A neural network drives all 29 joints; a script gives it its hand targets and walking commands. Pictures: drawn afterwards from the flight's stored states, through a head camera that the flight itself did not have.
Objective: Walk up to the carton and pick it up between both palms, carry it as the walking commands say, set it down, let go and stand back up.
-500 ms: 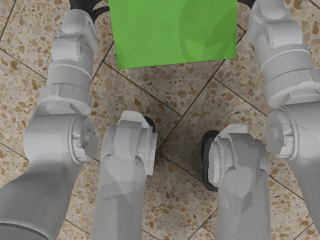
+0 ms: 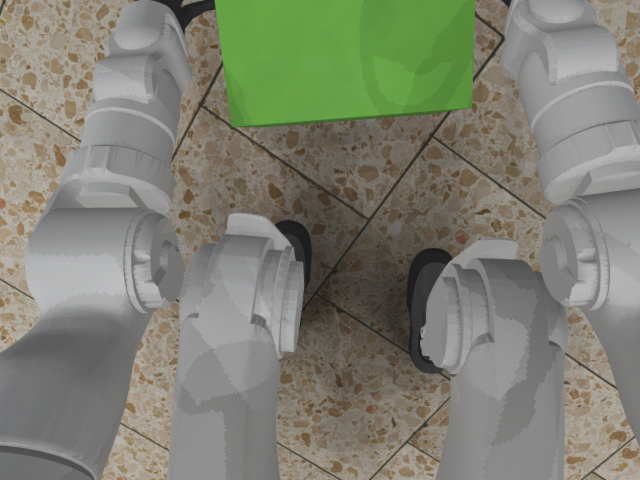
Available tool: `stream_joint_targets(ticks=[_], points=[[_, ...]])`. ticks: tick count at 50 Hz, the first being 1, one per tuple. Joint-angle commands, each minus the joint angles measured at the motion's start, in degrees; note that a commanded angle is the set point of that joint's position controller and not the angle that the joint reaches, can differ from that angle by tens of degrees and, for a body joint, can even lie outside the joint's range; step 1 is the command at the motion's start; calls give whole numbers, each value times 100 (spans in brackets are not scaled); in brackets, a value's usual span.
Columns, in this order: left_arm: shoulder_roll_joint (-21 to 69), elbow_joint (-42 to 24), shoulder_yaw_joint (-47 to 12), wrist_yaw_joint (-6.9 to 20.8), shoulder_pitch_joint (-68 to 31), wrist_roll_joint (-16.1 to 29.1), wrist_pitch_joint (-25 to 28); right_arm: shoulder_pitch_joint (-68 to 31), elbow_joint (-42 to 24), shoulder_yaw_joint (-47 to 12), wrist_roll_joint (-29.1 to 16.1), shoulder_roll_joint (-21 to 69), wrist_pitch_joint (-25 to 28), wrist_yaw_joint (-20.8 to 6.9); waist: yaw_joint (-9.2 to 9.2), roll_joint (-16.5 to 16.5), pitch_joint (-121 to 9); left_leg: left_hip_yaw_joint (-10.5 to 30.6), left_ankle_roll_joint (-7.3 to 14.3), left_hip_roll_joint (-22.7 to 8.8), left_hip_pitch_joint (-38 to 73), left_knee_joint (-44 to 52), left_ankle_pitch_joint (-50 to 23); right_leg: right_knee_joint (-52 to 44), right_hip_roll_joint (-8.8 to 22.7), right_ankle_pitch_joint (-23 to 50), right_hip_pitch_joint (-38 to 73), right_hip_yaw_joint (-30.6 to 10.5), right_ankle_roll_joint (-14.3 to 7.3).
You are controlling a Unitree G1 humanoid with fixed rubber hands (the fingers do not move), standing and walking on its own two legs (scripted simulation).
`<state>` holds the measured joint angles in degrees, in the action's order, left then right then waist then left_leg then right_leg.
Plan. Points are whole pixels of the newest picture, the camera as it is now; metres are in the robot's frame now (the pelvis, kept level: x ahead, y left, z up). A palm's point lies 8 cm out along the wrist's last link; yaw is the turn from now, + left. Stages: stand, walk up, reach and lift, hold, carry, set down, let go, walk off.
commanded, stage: set down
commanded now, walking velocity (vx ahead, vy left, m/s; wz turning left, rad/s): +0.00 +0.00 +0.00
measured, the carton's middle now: out of the picture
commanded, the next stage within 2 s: none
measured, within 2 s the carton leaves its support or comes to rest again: neither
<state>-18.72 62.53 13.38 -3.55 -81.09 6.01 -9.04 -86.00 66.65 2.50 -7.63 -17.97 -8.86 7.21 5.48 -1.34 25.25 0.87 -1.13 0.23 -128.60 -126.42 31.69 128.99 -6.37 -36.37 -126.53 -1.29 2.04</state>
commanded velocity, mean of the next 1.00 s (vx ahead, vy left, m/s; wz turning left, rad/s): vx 0.00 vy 0.00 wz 0.00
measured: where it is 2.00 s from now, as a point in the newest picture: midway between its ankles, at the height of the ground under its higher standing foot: (355, 316)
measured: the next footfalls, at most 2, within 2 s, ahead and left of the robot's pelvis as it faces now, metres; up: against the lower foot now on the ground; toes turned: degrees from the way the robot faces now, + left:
none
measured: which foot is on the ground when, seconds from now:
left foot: down 0.00-1.00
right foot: down 0.00-1.00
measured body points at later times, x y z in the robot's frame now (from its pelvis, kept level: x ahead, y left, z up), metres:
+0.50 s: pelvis +0.00 +0.00 -0.01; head +0.37 +0.02 +0.23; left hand +0.51 +0.24 -0.20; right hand +0.56 -0.10 -0.21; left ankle +0.12 +0.12 -0.33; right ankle +0.10 -0.11 -0.33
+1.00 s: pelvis -0.01 +0.00 -0.01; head +0.37 +0.02 +0.22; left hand +0.51 +0.24 -0.20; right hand +0.56 -0.10 -0.21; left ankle +0.12 +0.12 -0.33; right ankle +0.10 -0.11 -0.33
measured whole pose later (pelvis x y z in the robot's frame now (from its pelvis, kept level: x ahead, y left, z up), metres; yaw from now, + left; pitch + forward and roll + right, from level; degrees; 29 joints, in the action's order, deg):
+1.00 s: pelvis -0.01 +0.00 -0.01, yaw +0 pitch +31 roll +1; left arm -21.2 70.3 13.1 -1.0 -86.0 8.1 -3.3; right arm -88.5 67.2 2.0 -7.9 -19.6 -5.9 3.4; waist 5.3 -0.6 29.8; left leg 0.2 -0.5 -0.9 -127.9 -127.3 30.5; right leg 130.1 -4.3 -35.0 -126.2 -0.5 1.0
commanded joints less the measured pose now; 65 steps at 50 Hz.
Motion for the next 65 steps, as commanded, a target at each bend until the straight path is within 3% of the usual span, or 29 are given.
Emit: stream_joint_targets(ticks=[1, 34, 43, 49, 52, 57, 65], points=[[4376, -1220, -1361, 1416, -3430, 423, 312, -3397, -1626, -1084, -405, 4685, 434, -1412, 327, -336, -6592, -270, 145, 308, 3279, 649, -2641, -955, -134, 2052, 2083, 296, -206], [3778, -598, -990, 1439, -3065, 264, 369, -2995, -1039, -629, -18, 3945, 368, -1522, 258, -289, -5255, -177, 159, 238, 2747, 587, -1841, -874, -26, 1431, 1802, 221, -237], [2306, -331, -621, 1053, -2772, 263, 596, -2767, -953, -500, -39, 2595, 448, -1178, 286, -286, -5485, -209, 106, 139, 2865, 618, -1844, -897, 70, 1454, 2150, 206, -164], [-238, 37, -36, 337, -2145, 293, 870, -2280, -766, -192, -142, -26, 547, -511, 327, -307, -5767, -236, 52, 25, 3024, 746, -1889, -964, 230, 1454, 2463, 154, -71], [-872, 390, 145, 84, -1908, 289, 909, -2129, -515, -185, -205, -629, 541, -240, 341, -317, -5962, -183, 28, -31, 2992, 739, -1930, -953, 311, 1463, 2490, 93, -33], [-1152, 539, 178, -27, -1673, 276, 969, -1792, -246, -160, -230, -945, 571, -149, 305, -278, -6117, -111, -11, -71, 3059, 749, -2150, -931, 375, 1641, 2324, 59, -3], [-1315, 359, -44, 1, -1491, 530, 1014, -1681, -353, -294, -482, -1130, 613, -224, 319, -299, -6257, -34, 27, -153, 3178, 713, -2422, -872, 440, 1779, 2117, 47, -13]])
